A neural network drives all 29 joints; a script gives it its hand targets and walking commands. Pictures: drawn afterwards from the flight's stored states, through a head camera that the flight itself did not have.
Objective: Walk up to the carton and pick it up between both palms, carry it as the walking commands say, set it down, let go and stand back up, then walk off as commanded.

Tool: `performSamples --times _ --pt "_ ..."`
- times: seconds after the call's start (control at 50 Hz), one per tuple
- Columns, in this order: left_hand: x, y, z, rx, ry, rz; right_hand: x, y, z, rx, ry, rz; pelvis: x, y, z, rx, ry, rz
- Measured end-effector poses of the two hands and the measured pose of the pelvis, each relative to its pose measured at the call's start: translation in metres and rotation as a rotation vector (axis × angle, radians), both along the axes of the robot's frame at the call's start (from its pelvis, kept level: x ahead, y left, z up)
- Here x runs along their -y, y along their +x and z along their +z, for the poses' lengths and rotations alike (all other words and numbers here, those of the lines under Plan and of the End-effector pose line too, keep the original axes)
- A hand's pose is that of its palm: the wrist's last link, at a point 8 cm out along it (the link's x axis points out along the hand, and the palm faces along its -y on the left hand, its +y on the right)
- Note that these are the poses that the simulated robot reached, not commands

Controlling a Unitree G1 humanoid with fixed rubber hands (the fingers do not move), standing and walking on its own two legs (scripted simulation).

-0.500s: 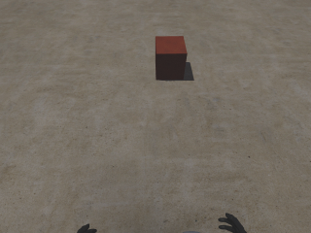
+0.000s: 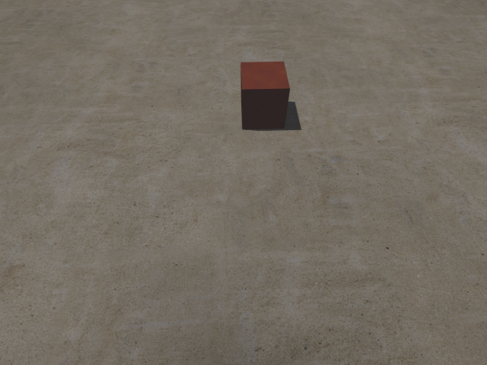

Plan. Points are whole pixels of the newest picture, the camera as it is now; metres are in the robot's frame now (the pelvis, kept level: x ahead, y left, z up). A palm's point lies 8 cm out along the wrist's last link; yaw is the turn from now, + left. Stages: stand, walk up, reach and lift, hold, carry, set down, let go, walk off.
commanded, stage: stand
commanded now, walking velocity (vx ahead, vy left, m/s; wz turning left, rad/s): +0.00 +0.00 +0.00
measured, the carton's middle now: (262, 95) +1.66 -0.17 -0.62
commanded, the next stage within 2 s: walk up in 1.50 s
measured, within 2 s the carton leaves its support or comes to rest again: neither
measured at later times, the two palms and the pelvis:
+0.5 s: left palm out of the picture -0.01 +0.21 -0.14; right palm out of the picture -0.01 -0.20 -0.15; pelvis +0.01 +0.00 +0.01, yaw +0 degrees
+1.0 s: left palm out of the picture -0.02 +0.20 -0.14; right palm out of the picture -0.03 -0.20 -0.15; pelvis +0.01 +0.00 +0.01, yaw +0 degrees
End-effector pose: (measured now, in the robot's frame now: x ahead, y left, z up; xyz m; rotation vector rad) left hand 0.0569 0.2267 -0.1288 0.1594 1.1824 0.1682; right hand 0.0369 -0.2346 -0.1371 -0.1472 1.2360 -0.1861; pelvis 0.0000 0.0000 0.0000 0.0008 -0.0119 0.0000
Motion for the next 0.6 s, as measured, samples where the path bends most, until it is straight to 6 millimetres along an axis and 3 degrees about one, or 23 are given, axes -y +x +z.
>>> performSamples --times 0.36,0.6 --pt "0.008 -0.058 -0.009 -0.204 -0.03 0.055 -0.026 -0.041 -0.007 -0.156 0.059 -0.029 -0.001 0.004 0.005 0.011 0.001 -0.001" --pt "0.022 -0.072 -0.011 -0.258 -0.056 0.056 -0.036 -0.046 -0.01 -0.198 0.082 -0.028 -0.002 0.007 0.007 0.011 0.001 -0.004"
